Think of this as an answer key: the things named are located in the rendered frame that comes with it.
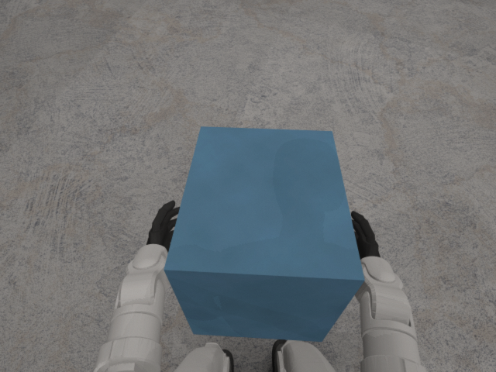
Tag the robot shin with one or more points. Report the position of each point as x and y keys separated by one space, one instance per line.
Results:
x=215 y=345
x=290 y=341

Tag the right robot forearm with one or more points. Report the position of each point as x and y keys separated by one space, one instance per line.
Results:
x=387 y=325

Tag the left robot forearm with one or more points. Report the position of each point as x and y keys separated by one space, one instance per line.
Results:
x=133 y=342

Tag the robot left hand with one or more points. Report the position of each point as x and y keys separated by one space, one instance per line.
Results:
x=162 y=225

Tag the robot right shin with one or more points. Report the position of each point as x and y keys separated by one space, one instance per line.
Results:
x=290 y=341

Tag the robot right hand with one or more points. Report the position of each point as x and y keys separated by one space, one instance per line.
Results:
x=367 y=246

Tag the carton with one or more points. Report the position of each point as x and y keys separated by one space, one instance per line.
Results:
x=264 y=245

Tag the robot left shin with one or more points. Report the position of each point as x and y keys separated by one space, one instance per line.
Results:
x=215 y=345

